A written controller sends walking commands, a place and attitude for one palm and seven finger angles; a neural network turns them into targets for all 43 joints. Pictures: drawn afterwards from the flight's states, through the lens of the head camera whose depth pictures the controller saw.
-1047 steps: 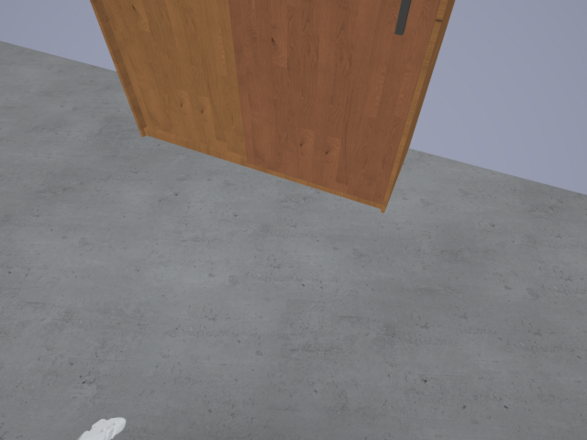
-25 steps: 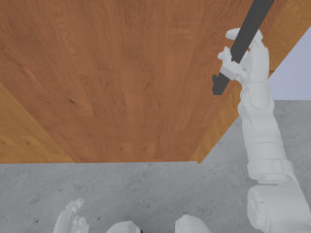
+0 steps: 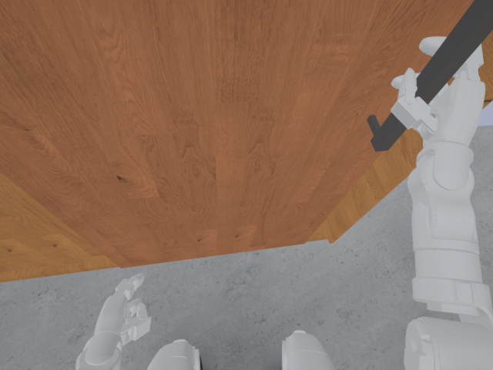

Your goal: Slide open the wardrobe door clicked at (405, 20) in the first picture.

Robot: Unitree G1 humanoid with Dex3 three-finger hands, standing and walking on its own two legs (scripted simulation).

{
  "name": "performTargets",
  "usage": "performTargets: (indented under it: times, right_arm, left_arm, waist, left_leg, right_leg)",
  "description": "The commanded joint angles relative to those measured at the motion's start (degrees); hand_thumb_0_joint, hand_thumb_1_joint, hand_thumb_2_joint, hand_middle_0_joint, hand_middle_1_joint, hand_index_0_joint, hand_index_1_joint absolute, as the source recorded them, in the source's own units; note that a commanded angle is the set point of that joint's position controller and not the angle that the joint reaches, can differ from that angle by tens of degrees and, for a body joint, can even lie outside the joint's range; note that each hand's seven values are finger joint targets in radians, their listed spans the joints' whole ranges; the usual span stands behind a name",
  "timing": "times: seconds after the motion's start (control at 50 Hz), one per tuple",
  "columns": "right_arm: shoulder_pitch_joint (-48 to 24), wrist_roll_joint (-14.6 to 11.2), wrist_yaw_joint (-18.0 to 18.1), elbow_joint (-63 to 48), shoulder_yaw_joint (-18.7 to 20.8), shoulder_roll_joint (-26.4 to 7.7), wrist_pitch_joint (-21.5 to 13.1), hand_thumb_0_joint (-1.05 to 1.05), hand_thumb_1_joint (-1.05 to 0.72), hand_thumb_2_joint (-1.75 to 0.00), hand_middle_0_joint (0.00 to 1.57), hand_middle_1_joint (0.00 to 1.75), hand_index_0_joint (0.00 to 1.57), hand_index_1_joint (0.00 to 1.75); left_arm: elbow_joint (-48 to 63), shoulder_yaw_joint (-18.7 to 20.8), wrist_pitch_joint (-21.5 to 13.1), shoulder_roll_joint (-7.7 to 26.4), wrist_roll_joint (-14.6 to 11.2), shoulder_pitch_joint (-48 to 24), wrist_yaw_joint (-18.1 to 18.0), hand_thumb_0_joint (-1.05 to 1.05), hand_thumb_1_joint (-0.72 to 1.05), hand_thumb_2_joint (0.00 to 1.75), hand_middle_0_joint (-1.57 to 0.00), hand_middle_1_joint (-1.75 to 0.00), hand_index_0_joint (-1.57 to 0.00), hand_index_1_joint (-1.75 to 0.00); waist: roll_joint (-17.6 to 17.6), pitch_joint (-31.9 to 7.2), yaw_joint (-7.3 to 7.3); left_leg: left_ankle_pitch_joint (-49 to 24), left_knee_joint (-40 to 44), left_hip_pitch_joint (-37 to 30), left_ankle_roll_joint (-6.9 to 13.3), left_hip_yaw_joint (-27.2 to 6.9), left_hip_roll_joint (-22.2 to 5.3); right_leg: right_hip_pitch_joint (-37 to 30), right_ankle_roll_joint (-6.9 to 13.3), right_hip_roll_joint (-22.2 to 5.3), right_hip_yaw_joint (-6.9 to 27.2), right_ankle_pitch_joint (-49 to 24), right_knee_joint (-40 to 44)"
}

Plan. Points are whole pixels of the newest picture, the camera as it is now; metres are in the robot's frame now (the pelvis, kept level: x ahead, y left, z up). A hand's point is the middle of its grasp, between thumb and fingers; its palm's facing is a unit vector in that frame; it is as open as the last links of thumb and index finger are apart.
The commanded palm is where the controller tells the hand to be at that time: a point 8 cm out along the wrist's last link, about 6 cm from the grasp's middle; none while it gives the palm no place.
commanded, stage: step sideways, sliding the door along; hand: right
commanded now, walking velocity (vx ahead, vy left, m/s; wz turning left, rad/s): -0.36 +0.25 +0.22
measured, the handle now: (418, 76) +0.47 -0.22 +0.19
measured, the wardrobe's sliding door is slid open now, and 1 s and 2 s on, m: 0.12 0.49 0.49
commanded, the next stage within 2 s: stop walking and hold the door there in 1.22 s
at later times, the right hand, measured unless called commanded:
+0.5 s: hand (287, 106) +0.41 -0.04 +0.18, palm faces +0.38 +0.92 -0.08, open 6.9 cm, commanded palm +0.37 -0.01 +0.17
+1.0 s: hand (106, 122) +0.37 +0.17 +0.18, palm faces +0.20 +0.97 -0.11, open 6.9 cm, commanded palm +0.34 +0.17 +0.18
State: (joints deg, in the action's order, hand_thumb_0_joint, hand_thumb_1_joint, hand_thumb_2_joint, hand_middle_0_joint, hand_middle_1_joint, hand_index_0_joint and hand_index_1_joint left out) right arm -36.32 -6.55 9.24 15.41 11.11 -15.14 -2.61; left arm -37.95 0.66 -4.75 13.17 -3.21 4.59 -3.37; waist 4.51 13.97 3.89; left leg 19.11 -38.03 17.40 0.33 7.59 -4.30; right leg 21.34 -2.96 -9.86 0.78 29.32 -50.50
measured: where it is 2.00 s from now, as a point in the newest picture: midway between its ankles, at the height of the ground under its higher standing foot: outside the picture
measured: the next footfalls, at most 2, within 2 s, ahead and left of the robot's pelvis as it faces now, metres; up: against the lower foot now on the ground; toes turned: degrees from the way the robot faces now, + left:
right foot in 0.04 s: +0.03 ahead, -0.17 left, +0.00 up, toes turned -10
left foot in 0.28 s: +0.15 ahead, +0.20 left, +0.00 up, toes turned +3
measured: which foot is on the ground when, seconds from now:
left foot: down 0.00-0.04, up 0.06-0.26, down 0.28-0.58, up 0.60-0.88, down 0.90-1.00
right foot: up 0.00-0.02, down 0.04-0.32, up 0.34-0.56, down 0.58-0.92, up 0.94-1.00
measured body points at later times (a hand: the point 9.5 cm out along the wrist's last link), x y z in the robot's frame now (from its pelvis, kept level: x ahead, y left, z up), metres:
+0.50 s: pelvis +0.05 +0.16 +0.01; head +0.18 +0.18 +0.44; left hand +0.30 +0.35 -0.10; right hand +0.38 -0.08 +0.18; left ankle +0.11 +0.20 -0.72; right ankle +0.01 +0.02 -0.68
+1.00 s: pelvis +0.04 +0.30 +0.00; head +0.13 +0.34 +0.44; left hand +0.27 +0.48 -0.10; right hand +0.36 +0.12 +0.18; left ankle +0.10 +0.39 -0.72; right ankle -0.01 +0.10 -0.68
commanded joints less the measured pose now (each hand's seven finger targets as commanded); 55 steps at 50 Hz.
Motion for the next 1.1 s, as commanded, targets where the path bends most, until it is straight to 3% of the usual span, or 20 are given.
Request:
performTargets:
  times: [0.0, 0.02, 0.06, 0.14, 0.26, 0.28, 0.3, 0.32, 0.36, 0.38, 0.42, 0.48, 0.52, 0.54, 0.58, 0.84, 0.88, 0.92, 0.96, 1.08]
  right_arm:
    - [-22.86, 1.82, -4.29, -33.58, -15.66, 2.8, -10.68, 0.0, -0.9, -0.9, 0.45, 1.4, 0.45, 1.4]
    - [-21.96, 1.38, -5.43, -35.33, -16.52, 5.0, -10.94, 0.0, -0.9, -0.9, 0.45, 1.4, 0.45, 1.4]
    - [-24.91, 2.98, -6.36, -36.2, -17.01, 8.01, -11.58, 0.0, -0.9, -0.9, 0.45, 1.4, 0.45, 1.4]
    - [-18.76, 3.9, -6.03, -34.59, -15.65, 4.65, -11.07, 0.0, -0.9, -0.9, 0.45, 1.4, 0.45, 1.4]
    - [-10.7, 3.36, -6.18, -37.13, -14.28, 1.57, -11.09, 0.0, -0.9, -0.9, 0.45, 1.4, 0.45, 1.4]
    - [-10.69, 3.59, -6.13, -38.71, -13.05, -1.22, -11.57, 0.0, -0.9, -0.9, 0.45, 1.4, 0.45, 1.4]
    - [-5.7, 3.04, -6.12, -38.19, -9.48, -5.03, -11.11, 0.0, -0.9, -0.9, 0.45, 1.4, 0.45, 1.4]
    - [-1.04, 3.14, -6.09, -39.89, -8.88, -5.13, -10.51, 0.0, -0.9, -0.9, 0.45, 1.4, 0.45, 1.4]
    - [-0.23, 3.24, -4.92, -50.39, -11.33, -1.15, -12.07, 0.0, -0.9, -0.9, 0.45, 1.4, 0.45, 1.4]
    - [0.85, 2.59, -4.53, -52.83, -10.39, -1.38, -13.03, 0.0, -0.9, -0.9, 0.45, 1.4, 0.45, 1.4]
    - [2.44, 3.65, -3.48, -52.66, -11.98, 0.41, -13.73, 0.0, -0.9, -0.9, 0.45, 1.4, 0.45, 1.4]
    - [2.67, 4.61, -2.99, -54.95, -15.91, 2.69, -16.16, 0.0, -0.9, -0.9, 0.45, 1.4, 0.45, 1.4]
    - [2.85, 4.49, -4.03, -55.79, -19.92, 4.02, -17.04, 0.0, -0.9, -0.9, 0.45, 1.4, 0.45, 1.4]
    - [4.04, 4.07, -4.76, -57.23, -21.25, 4.6, -16.95, 0.0, -0.9, -0.9, 0.45, 1.4, 0.45, 1.4]
    - [1.75, 6.46, -5.35, -53.21, -24.13, 10.59, -15.69, 0.0, -0.9, -0.9, 0.45, 1.4, 0.45, 1.4]
    - [5.78, 6.18, -5.44, -49.93, -18.41, 4.84, -13.13, 0.0, -0.9, -0.9, 0.45, 1.4, 0.45, 1.4]
    - [5.42, 5.92, -5.45, -52.18, -18.49, 3.4, -13.52, 0.0, -0.9, -0.9, 0.45, 1.4, 0.45, 1.4]
    - [15.3, 5.67, -4.52, -50.19, -14.48, -0.17, -12.48, 0.0, -0.9, -0.9, 0.45, 1.4, 0.45, 1.4]
    - [15.28, 5.56, -3.37, -56.55, -14.89, 1.72, -13.13, 0.0, -0.9, -0.9, 0.45, 1.4, 0.45, 1.4]
    - [6.76, 5.33, -2.8, -54.14, -16.78, 4.25, -15.86, 0.0, -0.9, -0.9, 0.45, 1.4, 0.45, 1.4]
  left_arm:
    - [8.04, 1.93, -4.48, 4.01, 0.43, 0.84, -1.55, 0.0, 0.9, 0.9, -0.2, -0.3, -0.2, -0.3]
    - [9.36, 4.5, -4.24, 7.21, 1.27, 1.02, -0.16, 0.0, 0.9, 0.9, -0.2, -0.3, -0.2, -0.3]
    - [11.17, 4.6, -4.37, 6.59, 1.45, -0.47, 3.14, 0.0, 0.9, 0.9, -0.2, -0.3, -0.2, -0.3]
    - [12.04, 3.94, -6.68, 5.65, 1.33, -0.18, 3.65, 0.0, 0.9, 0.9, -0.2, -0.3, -0.2, -0.3]
    - [14.0, 1.66, -7.94, 3.86, 0.06, -4.38, 2.51, 0.0, 0.9, 0.9, -0.2, -0.3, -0.2, -0.3]
    - [13.79, 1.37, -7.71, 2.55, -0.24, -3.8, 2.44, 0.0, 0.9, 0.9, -0.2, -0.3, -0.2, -0.3]
    - [14.15, 2.79, -7.22, 2.72, 0.04, -2.99, 2.42, 0.0, 0.9, 0.9, -0.2, -0.3, -0.2, -0.3]
    - [13.65, 2.7, -7.12, 2.45, 0.68, -2.66, 2.33, 0.0, 0.9, 0.9, -0.2, -0.3, -0.2, -0.3]
    - [11.8, -0.48, -8.11, -0.55, 0.55, -3.91, 2.55, 0.0, 0.9, 0.9, -0.2, -0.3, -0.2, -0.3]
    - [11.25, -0.35, -8.16, -0.55, 0.67, -2.26, 3.36, 0.0, 0.9, 0.9, -0.2, -0.3, -0.2, -0.3]
    - [11.5, 0.49, -6.86, 1.11, 0.84, -2.36, 3.14, 0.0, 0.9, 0.9, -0.2, -0.3, -0.2, -0.3]
    - [12.76, 0.81, -4.3, 1.43, 1.41, -2.43, 3.39, 0.0, 0.9, 0.9, -0.2, -0.3, -0.2, -0.3]
    - [13.6, 1.96, -3.69, 2.62, 1.76, -2.04, 3.77, 0.0, 0.9, 0.9, -0.2, -0.3, -0.2, -0.3]
    - [15.66, 2.87, -4.02, 4.73, 1.53, -3.31, 4.03, 0.0, 0.9, 0.9, -0.2, -0.3, -0.2, -0.3]
    - [17.09, 2.95, -5.38, 5.34, 2.58, -4.2, 5.62, 0.0, 0.9, 0.9, -0.2, -0.3, -0.2, -0.3]
    - [14.25, 1.44, -7.56, 3.66, 2.12, -4.4, 4.55, 0.0, 0.9, 0.9, -0.2, -0.3, -0.2, -0.3]
    - [14.52, 0.03, -7.17, 1.41, 1.34, -5.61, 4.31, 0.0, 0.9, 0.9, -0.2, -0.3, -0.2, -0.3]
    - [14.49, 0.68, -6.52, 0.25, 2.02, -5.51, 3.03, 0.0, 0.9, 0.9, -0.2, -0.3, -0.2, -0.3]
    - [11.97, -1.12, -6.6, -2.14, 2.29, -5.48, 2.89, 0.0, 0.9, 0.9, -0.2, -0.3, -0.2, -0.3]
    - [11.61, 0.07, -3.15, 0.38, 1.67, -3.65, 3.28, 0.0, 0.9, 0.9, -0.2, -0.3, -0.2, -0.3]
  waist:
    - [-7.57, -38.03, -7.22]
    - [3.87, -41.28, -6.57]
    - [10.32, -36.02, -5.91]
    - [16.09, -33.95, -5.4]
    - [9.62, -26.49, -4.19]
    - [-1.55, -26.63, -3.76]
    - [-21.95, -31.0, -2.1]
    - [-24.95, -32.13, -1.18]
    - [-14.26, -33.28, -2.83]
    - [-13.11, -33.84, -3.12]
    - [-18.44, -36.66, -3.06]
    - [-11.66, -39.07, -4.59]
    - [-7.41, -38.89, -5.44]
    - [6.03, -38.38, -4.22]
    - [8.17, -33.69, -3.1]
    - [12.0, -26.9, -5.08]
    - [0.13, -26.7, -4.14]
    - [-26.3, -33.46, -0.62]
    - [-19.7, -36.63, -2.24]
    - [-12.94, -39.08, -4.83]
  left_leg:
    - [-57.82, -11.28, -10.09, 0.4, -4.67, -4.46]
    - [-9.9, -19.64, 12.39, -2.48, -4.72, 2.93]
    - [16.82, -20.62, 22.32, -0.43, -8.51, 3.97]
    - [0.96, -8.73, 11.39, -1.06, -5.37, 3.8]
    - [-22.05, 7.16, -5.69, -2.12, -2.5, 3.18]
    - [-44.49, 10.56, -9.89, -0.49, -7.29, -1.93]
    - [-70.39, 10.56, -15.43, 3.96, -22.72, -8.83]
    - [-76.11, 10.49, -14.29, 2.25, -23.93, -11.06]
    - [-79.3, 6.98, -27.93, 8.92, -25.92, -14.38]
    - [-75.23, 7.84, -27.93, 5.37, -24.31, -12.7]
    - [-83.46, 6.09, -32.34, 10.06, -23.9, -12.4]
    - [-76.72, 4.04, -26.35, 8.86, -20.88, -10.6]
    - [-48.05, 0.5, -6.62, 4.69, -17.21, -5.64]
    - [-11.1, -8.18, 10.1, -0.4, -12.62, 0.94]
    - [14.89, -22.13, 18.69, -0.07, -13.54, 5.36]
    - [-12.91, 7.01, -1.24, -2.81, -0.12, 6.03]
    - [-39.0, 13.3, -10.02, -2.05, -3.66, 1.08]
    - [-74.59, 14.23, -15.81, 5.15, -25.3, -13.16]
    - [-74.06, 10.19, -27.24, 9.32, -24.47, -15.67]
    - [-69.23, 8.76, -23.98, 7.95, -17.2, -10.29]
  right_leg:
    - [-24.12, 4.16, -4.76, -2.04, -51.52, 24.73]
    - [-46.43, 11.18, -17.27, 9.49, -94.39, 20.63]
    - [-51.68, 13.08, -20.37, 4.87, -95.99, 18.1]
    - [-43.21, 7.86, -14.29, -5.18, -77.32, 17.53]
    - [-22.98, 4.95, -9.39, -11.48, -49.94, 9.41]
    - [-16.27, 7.44, -2.99, -12.69, -28.9, 0.31]
    - [-4.56, 1.71, 7.29, -9.57, 5.77, -12.5]
    - [-2.89, 0.27, 9.11, -2.32, 13.35, -18.77]
    - [6.47, 0.28, 7.3, 2.86, 12.46, -12.75]
    - [4.33, -0.3, 7.49, 2.44, 9.14, -10.0]
    - [3.03, -0.3, 8.14, 0.38, 8.23, -2.47]
    - [-8.82, 0.01, 5.55, -3.0, -9.32, 15.5]
    - [-28.65, 4.02, -3.33, 0.42, -34.78, 23.88]
    - [-41.39, 10.86, -18.24, 11.13, -71.42, 25.38]
    - [-43.29, 12.78, -22.3, 2.74, -88.85, 22.94]
    - [-30.15, 5.93, -11.29, -12.83, -61.95, 15.4]
    - [-19.79, 6.42, -5.2, -12.35, -36.27, 6.04]
    - [-3.37, 0.09, 8.76, -4.69, 12.86, -13.24]
    - [4.91, 0.4, 7.71, 3.39, 12.35, -14.46]
    - [-7.18, 0.39, 8.2, -3.91, -4.55, 13.71]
